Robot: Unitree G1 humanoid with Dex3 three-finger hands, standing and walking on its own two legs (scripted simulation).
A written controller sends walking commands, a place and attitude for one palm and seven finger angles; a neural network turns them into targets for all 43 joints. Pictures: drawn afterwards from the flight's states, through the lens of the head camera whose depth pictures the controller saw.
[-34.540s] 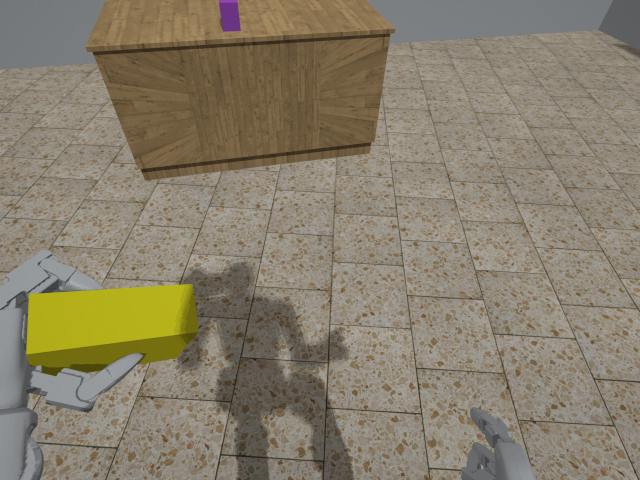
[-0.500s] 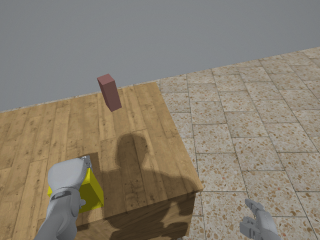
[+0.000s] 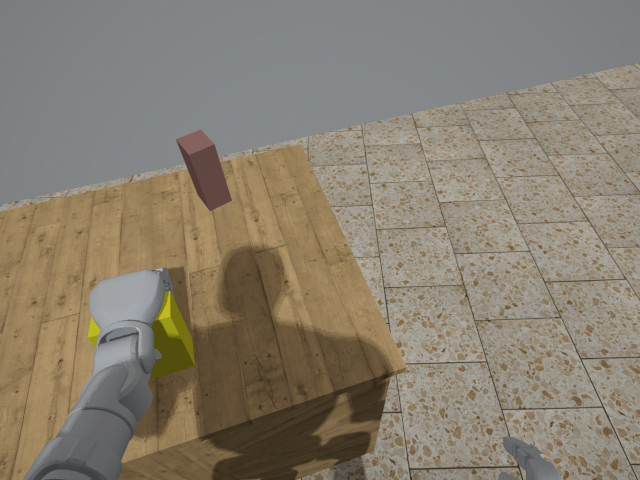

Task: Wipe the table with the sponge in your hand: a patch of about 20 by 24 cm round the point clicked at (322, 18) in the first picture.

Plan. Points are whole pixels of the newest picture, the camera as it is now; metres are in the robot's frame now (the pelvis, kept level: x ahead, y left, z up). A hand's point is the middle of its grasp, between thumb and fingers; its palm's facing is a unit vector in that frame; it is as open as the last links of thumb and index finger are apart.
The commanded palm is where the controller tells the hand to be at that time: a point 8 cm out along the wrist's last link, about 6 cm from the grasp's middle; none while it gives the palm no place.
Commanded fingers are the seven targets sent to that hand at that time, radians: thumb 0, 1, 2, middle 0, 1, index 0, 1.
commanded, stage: wipe forward along the first lane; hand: left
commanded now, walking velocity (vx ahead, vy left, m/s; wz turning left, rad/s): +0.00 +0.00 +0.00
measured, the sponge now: (151, 347) +0.29 +0.30 -0.05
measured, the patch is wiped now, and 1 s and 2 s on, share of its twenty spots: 0.20 0.35 0.40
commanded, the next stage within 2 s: slide across to the middle lane in 0.96 s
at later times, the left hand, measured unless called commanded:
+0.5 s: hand (144, 288) +0.36 +0.31 +0.00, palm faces -0.14 +0.01 -0.99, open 9.5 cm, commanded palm +0.34 +0.30 +0.04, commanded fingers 0.00 0.10 1.30 -1.20 -1.60 -1.20 -1.60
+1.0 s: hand (140, 264) +0.40 +0.34 +0.00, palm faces -0.15 +0.00 -0.99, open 9.5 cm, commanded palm +0.39 +0.33 +0.04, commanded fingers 0.00 0.10 1.30 -1.20 -1.60 -1.20 -1.60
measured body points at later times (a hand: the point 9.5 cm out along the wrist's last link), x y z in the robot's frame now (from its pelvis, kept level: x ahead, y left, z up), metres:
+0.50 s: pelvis +0.01 +0.01 +0.00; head +0.05 -0.01 +0.44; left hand +0.36 +0.31 +0.06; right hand +0.14 -0.25 -0.13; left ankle +0.01 +0.10 -0.73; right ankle +0.00 -0.10 -0.73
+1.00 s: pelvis +0.01 +0.01 -0.01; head +0.07 +0.02 +0.44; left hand +0.41 +0.33 +0.06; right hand +0.09 -0.26 -0.14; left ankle +0.01 +0.10 -0.73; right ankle +0.00 -0.10 -0.73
